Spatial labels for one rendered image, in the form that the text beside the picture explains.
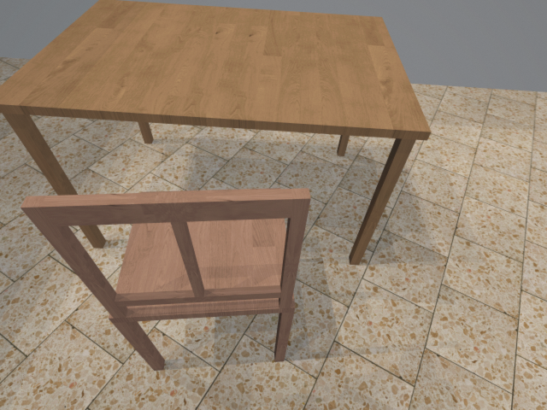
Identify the table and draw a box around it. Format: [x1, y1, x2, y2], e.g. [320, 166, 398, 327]
[0, 0, 431, 266]

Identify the chair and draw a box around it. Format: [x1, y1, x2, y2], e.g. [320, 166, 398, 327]
[21, 188, 311, 371]

